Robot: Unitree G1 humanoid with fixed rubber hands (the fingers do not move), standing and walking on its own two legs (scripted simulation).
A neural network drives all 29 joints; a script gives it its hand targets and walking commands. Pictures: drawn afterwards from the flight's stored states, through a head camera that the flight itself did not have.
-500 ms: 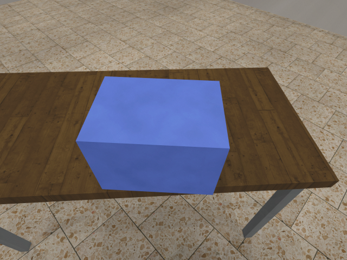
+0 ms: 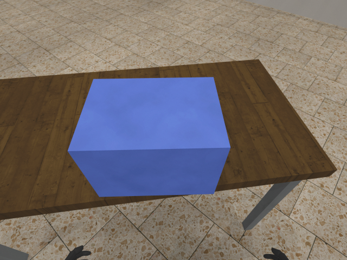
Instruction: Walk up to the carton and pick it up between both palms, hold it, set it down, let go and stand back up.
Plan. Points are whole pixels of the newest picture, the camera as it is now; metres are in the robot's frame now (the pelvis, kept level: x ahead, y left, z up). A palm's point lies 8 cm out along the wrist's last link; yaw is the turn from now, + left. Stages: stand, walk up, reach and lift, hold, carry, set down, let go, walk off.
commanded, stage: walk up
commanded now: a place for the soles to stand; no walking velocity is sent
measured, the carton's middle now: (155, 138) +0.38 +0.06 +0.05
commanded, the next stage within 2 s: reach and lift in 0.52 s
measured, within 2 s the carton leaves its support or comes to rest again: neither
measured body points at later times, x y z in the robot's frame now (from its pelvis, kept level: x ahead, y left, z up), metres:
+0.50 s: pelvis -0.01 +0.00 +0.00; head -0.01 -0.01 +0.45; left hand +0.08 +0.26 -0.11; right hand +0.06 -0.27 -0.13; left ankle +0.02 +0.08 -0.72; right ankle -0.02 -0.15 -0.72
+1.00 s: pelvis -0.03 -0.01 +0.01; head -0.04 +0.01 +0.46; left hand +0.14 +0.24 -0.08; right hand +0.14 -0.25 -0.07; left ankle +0.02 +0.08 -0.72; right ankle -0.03 -0.15 -0.72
